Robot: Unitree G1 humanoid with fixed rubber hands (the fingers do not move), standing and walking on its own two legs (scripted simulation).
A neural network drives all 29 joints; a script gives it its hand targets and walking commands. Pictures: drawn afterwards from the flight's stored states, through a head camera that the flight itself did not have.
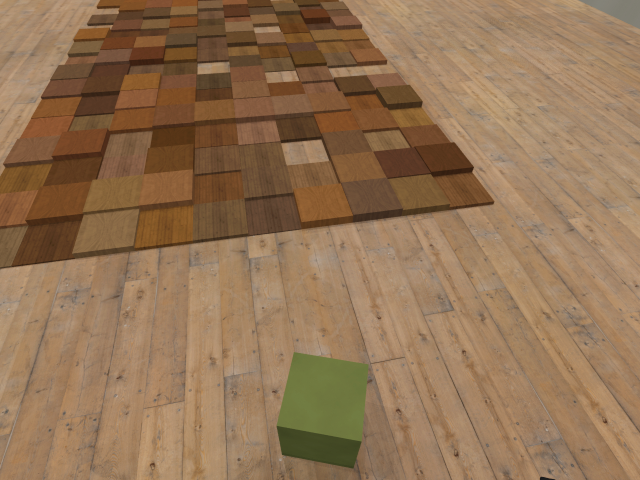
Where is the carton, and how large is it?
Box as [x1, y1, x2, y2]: [277, 352, 368, 467]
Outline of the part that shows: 294,352 277,422 277,430 282,454 353,467 361,441 368,364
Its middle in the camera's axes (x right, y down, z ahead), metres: +0.01 +0.47 +1.10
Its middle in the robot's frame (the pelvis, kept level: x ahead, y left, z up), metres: +0.46 -0.02 -0.66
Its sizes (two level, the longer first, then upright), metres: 0.210 0.200 0.250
